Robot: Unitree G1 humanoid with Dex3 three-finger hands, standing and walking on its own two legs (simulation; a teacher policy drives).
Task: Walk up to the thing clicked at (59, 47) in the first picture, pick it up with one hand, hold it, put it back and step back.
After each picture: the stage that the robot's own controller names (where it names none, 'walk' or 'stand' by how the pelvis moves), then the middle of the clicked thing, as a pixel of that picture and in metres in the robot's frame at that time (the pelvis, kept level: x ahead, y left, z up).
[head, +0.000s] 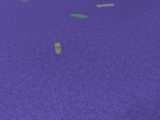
stand; (58, 48) +1.35 +0.26 -0.72
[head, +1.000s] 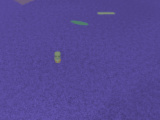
walk; (57, 57) +1.22 +0.17 -0.71
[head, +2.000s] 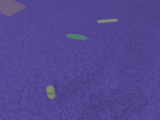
walk; (50, 92) +0.73 +0.21 -0.71
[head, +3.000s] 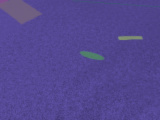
walk; out of the picture +0.40 +0.22 -0.70
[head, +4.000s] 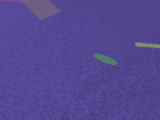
walk; out of the picture +0.40 +0.18 -0.71
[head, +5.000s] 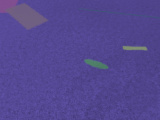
stand; out of the picture +0.39 +0.16 -0.71
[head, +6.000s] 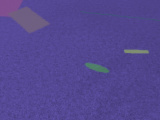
stand; out of the picture +0.36 +0.19 -0.72
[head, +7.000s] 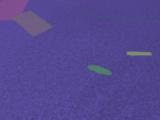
stand; out of the picture +0.37 +0.18 -0.73
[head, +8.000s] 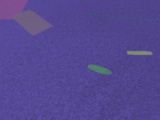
stand; out of the picture +0.36 +0.19 -0.73
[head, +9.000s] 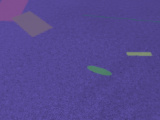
stand; out of the picture +0.36 +0.19 -0.73
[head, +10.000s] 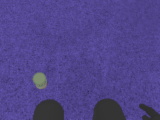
go down; (40, 81) +0.43 +0.18 -0.43
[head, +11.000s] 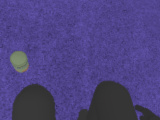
go down; (20, 62) +0.46 +0.22 -0.30
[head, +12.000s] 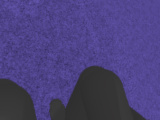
close in; out of the picture +0.44 +0.26 -0.23
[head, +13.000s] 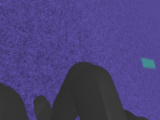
close; out of the picture +0.44 +0.28 -0.23
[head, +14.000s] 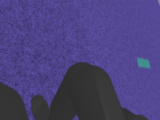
lift; out of the picture +0.42 +0.28 -0.23
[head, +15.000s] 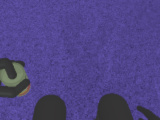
lift; (16, 80) +0.34 +0.22 -0.06
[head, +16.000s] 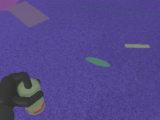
hold; (32, 97) +0.32 +0.17 +0.01
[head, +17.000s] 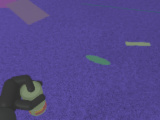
hold; (34, 99) +0.32 +0.17 -0.01
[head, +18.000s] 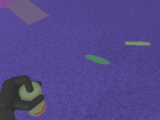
hold; (33, 99) +0.32 +0.17 -0.01
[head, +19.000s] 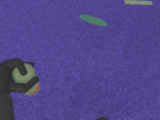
crouch; (27, 80) +0.38 +0.18 -0.06
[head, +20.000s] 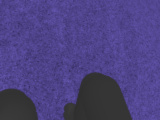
lower; out of the picture +0.48 +0.25 -0.14
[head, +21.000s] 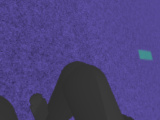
lower; out of the picture +0.45 +0.30 -0.23
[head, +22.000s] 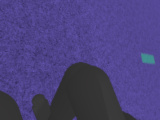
lower; out of the picture +0.44 +0.30 -0.23
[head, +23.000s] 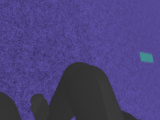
lower; out of the picture +0.44 +0.30 -0.23
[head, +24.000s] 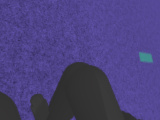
lower; out of the picture +0.44 +0.30 -0.23
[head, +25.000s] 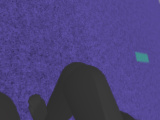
open; out of the picture +0.44 +0.29 -0.24
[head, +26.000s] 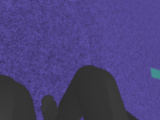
stand; out of the picture +0.44 +0.28 -0.25
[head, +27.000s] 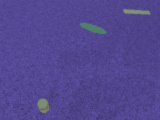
stand; (43, 105) +0.42 +0.19 -0.57
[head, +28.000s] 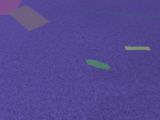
stand; out of the picture +0.40 +0.19 -0.67
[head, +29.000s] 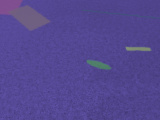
stand; out of the picture +0.39 +0.18 -0.67
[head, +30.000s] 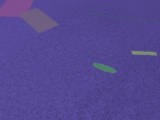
stand; out of the picture +0.41 +0.17 -0.72
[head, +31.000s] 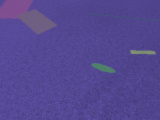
stand; out of the picture +0.40 +0.18 -0.73
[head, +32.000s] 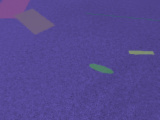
stand; out of the picture +0.38 +0.19 -0.73
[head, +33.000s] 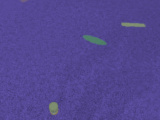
walk; (53, 108) +0.46 +0.15 -0.71
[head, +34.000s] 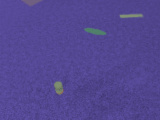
walk; (58, 87) +0.69 +0.23 -0.70
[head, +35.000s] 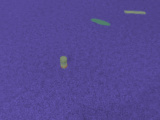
stand; (63, 62) +1.00 +0.17 -0.70
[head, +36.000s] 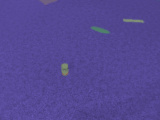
stand; (64, 69) +0.99 +0.15 -0.71
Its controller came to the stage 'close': yes
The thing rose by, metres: 0.71
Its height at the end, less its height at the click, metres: +0.00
